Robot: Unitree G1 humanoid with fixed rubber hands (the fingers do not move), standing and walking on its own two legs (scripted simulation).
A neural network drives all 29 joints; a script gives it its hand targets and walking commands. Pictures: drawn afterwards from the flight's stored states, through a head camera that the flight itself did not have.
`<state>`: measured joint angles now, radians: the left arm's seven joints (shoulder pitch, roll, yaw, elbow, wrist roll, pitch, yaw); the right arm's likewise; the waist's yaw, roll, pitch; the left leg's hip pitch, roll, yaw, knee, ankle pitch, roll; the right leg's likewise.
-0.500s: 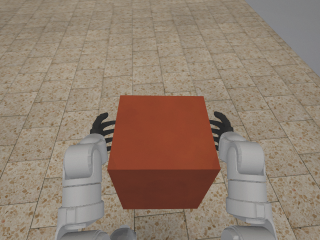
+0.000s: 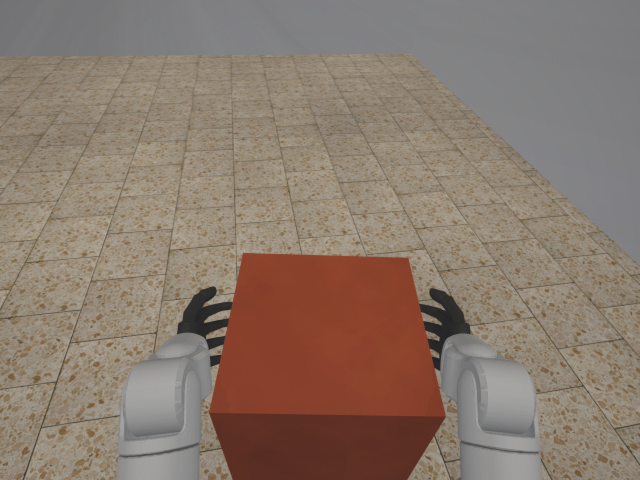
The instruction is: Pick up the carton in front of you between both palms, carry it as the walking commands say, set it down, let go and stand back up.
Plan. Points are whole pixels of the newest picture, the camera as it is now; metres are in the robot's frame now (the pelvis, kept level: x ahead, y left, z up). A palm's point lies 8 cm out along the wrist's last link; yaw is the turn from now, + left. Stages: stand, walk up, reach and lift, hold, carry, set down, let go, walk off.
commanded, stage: carry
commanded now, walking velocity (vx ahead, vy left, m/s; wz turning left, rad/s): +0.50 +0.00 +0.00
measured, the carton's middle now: (322, 378) +0.26 +0.00 +0.01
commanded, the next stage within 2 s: none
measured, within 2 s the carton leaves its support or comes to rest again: neither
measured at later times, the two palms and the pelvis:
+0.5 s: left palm (252, 191) +0.57 +0.11 +0.08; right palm (419, 191) +0.59 -0.18 +0.08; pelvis +0.32 -0.05 +0.00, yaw +3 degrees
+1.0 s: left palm (252, 125) +0.83 +0.14 +0.08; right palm (384, 128) +0.83 -0.16 +0.08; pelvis +0.56 -0.01 -0.01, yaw +1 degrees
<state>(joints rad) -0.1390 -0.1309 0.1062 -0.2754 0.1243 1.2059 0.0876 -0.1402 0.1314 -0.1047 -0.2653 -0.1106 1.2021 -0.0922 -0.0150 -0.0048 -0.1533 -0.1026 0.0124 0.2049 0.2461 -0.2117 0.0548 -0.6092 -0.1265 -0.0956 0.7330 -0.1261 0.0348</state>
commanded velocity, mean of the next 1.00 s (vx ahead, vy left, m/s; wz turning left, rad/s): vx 0.25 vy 0.00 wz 0.00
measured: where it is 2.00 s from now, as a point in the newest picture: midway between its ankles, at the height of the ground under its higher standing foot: (315, 406)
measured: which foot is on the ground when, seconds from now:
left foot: down 0.00-0.22, up 0.24-0.66, down 0.68-1.00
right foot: up 0.00-0.18, down 0.20-0.70, up 0.72-0.94, down 0.96-1.00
